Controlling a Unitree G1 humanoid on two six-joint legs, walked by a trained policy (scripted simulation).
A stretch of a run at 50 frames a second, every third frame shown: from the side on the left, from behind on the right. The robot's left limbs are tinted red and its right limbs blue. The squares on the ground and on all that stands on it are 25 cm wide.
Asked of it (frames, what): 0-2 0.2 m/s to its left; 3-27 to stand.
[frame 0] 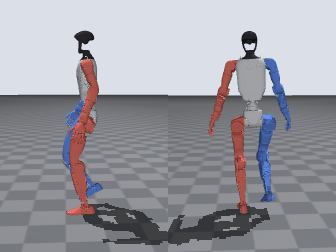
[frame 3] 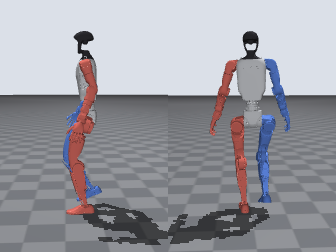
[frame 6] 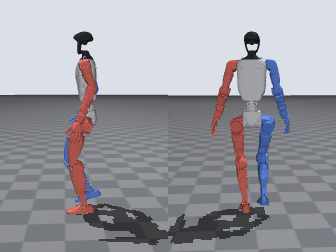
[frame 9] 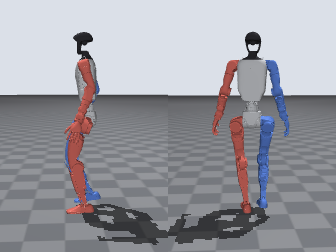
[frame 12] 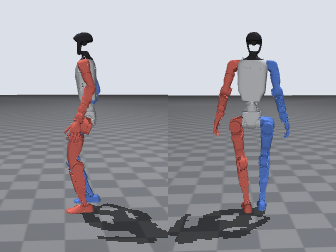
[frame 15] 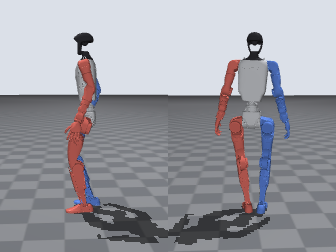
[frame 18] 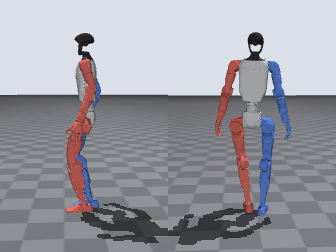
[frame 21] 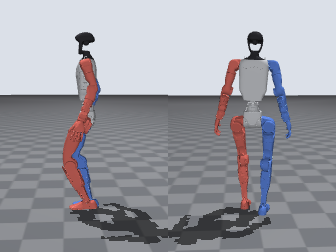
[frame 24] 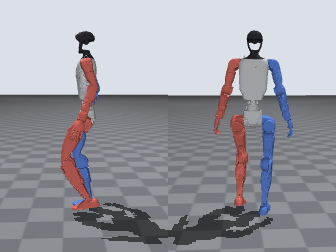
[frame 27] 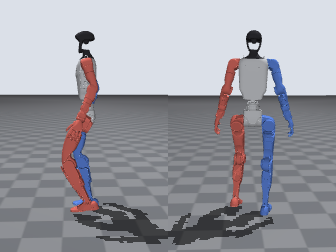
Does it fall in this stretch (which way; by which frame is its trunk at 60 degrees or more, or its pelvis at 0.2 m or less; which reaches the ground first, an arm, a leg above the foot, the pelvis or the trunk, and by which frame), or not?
no
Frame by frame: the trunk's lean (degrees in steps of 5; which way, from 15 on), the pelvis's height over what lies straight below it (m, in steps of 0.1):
0: 5, 0.8
3: 5, 0.8
6: 5, 0.8
9: 5, 0.8
12: 5, 0.8
15: 5, 0.8
18: 5, 0.8
21: 5, 0.8
24: 5, 0.8
27: 0, 0.8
